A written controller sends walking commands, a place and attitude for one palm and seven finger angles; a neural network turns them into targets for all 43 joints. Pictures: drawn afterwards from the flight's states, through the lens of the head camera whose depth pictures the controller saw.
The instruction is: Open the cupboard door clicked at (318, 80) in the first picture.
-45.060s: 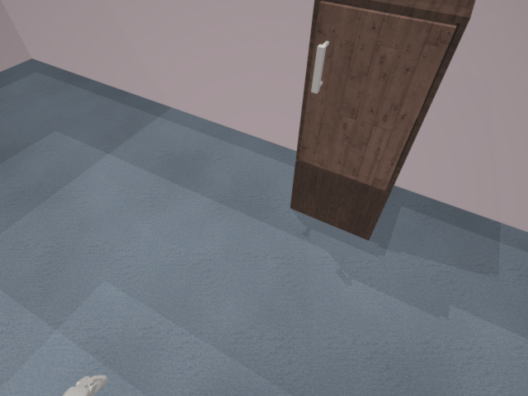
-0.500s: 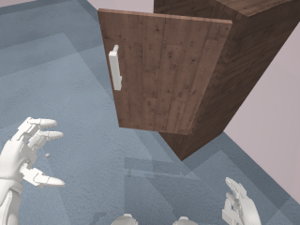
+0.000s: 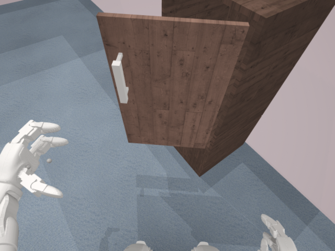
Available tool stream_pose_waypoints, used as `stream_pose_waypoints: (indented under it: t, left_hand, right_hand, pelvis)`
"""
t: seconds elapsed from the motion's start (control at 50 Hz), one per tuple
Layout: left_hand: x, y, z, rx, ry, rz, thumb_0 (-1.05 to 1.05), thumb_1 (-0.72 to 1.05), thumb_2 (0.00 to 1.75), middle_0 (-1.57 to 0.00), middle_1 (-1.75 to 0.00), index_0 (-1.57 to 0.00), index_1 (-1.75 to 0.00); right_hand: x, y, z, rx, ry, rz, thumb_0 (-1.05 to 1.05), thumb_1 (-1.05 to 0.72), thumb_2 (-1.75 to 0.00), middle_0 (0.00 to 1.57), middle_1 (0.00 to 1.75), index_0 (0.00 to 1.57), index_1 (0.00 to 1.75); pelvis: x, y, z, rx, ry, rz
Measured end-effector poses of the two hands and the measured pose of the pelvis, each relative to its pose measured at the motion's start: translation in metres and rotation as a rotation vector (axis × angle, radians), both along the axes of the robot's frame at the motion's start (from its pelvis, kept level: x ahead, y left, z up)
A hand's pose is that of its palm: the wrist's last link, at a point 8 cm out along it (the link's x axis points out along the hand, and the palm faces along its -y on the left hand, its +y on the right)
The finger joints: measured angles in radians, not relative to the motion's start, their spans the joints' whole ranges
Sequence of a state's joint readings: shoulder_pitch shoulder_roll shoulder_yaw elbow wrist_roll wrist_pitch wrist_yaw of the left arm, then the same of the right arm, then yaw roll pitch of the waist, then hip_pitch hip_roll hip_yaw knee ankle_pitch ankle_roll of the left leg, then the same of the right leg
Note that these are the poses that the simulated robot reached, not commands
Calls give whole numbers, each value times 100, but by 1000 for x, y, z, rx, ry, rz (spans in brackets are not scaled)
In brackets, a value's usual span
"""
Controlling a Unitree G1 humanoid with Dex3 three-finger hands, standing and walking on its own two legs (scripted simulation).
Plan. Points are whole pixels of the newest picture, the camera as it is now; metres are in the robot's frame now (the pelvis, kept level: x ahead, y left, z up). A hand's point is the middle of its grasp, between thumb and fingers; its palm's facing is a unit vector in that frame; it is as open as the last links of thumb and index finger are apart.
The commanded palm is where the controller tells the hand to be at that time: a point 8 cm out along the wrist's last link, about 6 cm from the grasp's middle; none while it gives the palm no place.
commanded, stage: raise the hand with hooked fingers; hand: left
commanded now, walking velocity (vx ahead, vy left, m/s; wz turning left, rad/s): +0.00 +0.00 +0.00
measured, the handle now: (122, 79) +0.57 +0.17 +0.05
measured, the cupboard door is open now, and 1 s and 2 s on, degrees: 50 50 50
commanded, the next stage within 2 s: move the hooked fingers beside the handle in 0.28 s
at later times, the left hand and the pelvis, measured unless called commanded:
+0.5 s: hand (55, 159) +0.29 +0.26 +0.06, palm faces +0.03 -1.00 -0.04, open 13.9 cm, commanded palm +0.28 +0.31 +0.07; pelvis +0.00 -0.02 +0.00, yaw +1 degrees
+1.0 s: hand (69, 128) +0.37 +0.26 +0.06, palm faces -0.01 -1.00 -0.02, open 13.9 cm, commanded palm +0.35 +0.30 +0.06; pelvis +0.00 -0.01 -0.01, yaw -1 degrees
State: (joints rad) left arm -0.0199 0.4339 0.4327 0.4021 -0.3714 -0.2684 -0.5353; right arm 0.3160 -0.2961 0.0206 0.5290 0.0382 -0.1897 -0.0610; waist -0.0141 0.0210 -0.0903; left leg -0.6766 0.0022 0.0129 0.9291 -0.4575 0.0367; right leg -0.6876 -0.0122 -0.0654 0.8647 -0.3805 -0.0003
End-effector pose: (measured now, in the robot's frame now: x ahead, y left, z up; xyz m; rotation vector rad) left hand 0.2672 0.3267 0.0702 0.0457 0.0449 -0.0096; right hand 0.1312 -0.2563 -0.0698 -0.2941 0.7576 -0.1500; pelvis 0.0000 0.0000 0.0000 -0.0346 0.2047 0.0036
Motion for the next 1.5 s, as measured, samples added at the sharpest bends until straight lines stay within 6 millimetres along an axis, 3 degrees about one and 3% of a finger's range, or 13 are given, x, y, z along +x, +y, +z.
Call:
stream_pose_waypoints:
  t: [0.32, 0.46, 0.58, 0.78, 0.96, 1.12, 1.3, 1.5]
  left_hand:
    - [-6, -9, 5, 13, -21, 27, -1, -49, 30, -30, -120, -31, -120]
    - [-3, -11, -1, -2, -10, 43, -1, -50, 30, -30, -120, -31, -120]
    - [20, -10, -6, -8, -20, 39, -1, -50, 30, -30, -120, -31, -120]
    - [64, -14, -1, -23, -6, -1, -1, -49, 30, -30, -120, -31, -120]
    - [80, -12, -4, -14, -36, 12, -1, -49, 30, -30, -120, -30, -120]
    - [106, -20, -9, -31, -15, -16, -1, -50, 30, -30, -120, -30, -120]
    - [127, -29, -2, -34, -40, -2, -1, -49, 30, -30, -120, -31, -120]
    - [150, -25, -7, -24, -37, 16, -1, -50, 30, -30, -120, -31, -120]
  right_hand:
    - [12, 0, -5, 37, -19, 13, 1, -90, -90, 20, 30, 21, 30]
    - [15, -3, -7, 30, -16, 25, 1, -90, -90, 20, 30, 21, 30]
    - [8, -11, -11, -2, 23, 14, 1, -90, -90, 20, 30, 21, 30]
    - [-19, -19, -16, -5, 103, -58, 1, -90, -90, 20, 30, 21, 30]
    - [-41, -17, -22, -9, 197, -90, 1, -90, -90, 20, 30, 21, 30]
    - [-47, -10, -26, -12, 238, -103, 1, -90, -90, 20, 30, 21, 30]
    - [-56, -3, -29, 11, 272, -117, 1, -90, -90, 20, 30, 21, 30]
    - [-85, -11, -37, -14, 381, -145, 0, -90, -90, 20, 30, 21, 30]
  pelvis:
    - [-1, -12, 0, 7, -7, 7]
    - [-3, -16, -2, 9, -4, 11]
    - [-5, -19, -5, 5, 5, 14]
    - [-1, -15, -4, 8, 34, -5]
    - [3, -9, -5, 5, 55, -14]
    - [2, -3, -7, -1, 68, -9]
    - [1, 1, -7, 0, 76, -18]
    - [-5, -2, -13, -5, 100, -16]
